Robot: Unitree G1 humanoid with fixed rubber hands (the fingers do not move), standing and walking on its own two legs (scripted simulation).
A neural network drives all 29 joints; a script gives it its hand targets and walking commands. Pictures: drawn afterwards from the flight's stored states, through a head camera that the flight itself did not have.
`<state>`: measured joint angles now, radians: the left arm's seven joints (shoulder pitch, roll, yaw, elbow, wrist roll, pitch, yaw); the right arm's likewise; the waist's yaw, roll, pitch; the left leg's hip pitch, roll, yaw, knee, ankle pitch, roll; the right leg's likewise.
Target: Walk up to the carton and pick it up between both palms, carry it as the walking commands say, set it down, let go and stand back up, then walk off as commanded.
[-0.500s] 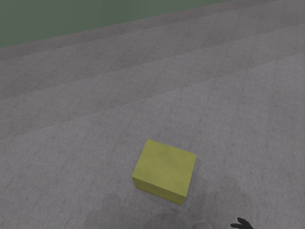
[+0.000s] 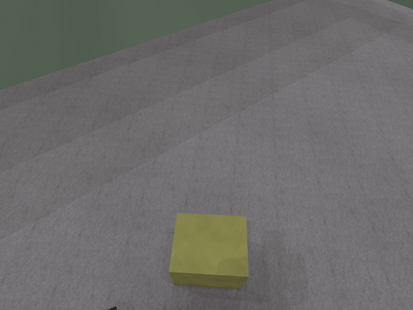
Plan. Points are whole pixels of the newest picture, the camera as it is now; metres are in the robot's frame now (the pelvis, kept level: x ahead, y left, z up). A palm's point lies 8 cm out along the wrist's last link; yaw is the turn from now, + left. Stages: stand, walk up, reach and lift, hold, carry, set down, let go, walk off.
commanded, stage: walk up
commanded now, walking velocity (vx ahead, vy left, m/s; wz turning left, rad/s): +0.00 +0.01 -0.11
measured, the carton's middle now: (209, 251) +0.43 -0.01 -0.65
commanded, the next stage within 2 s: stand in 1.58 s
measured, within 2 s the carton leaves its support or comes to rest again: neither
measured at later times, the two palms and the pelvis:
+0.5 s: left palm out of the picture +0.03 +0.26 -0.13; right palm out of the picture +0.02 -0.24 -0.13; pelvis -0.01 +0.02 +0.00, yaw -3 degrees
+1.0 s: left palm out of the picture +0.05 +0.27 -0.13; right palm out of the picture -0.02 -0.22 -0.14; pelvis -0.01 +0.03 +0.00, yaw -5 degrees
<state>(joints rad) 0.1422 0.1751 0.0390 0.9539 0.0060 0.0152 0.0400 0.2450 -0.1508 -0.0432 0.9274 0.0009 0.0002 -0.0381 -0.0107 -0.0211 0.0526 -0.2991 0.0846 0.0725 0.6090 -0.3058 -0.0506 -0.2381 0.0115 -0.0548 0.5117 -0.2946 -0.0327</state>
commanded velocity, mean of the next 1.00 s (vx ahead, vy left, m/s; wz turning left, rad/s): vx -0.01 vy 0.00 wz -0.17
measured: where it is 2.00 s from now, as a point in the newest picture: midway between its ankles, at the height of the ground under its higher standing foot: outside the picture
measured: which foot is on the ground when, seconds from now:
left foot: up 0.00-0.00, down 0.02-1.00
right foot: down 0.00-1.00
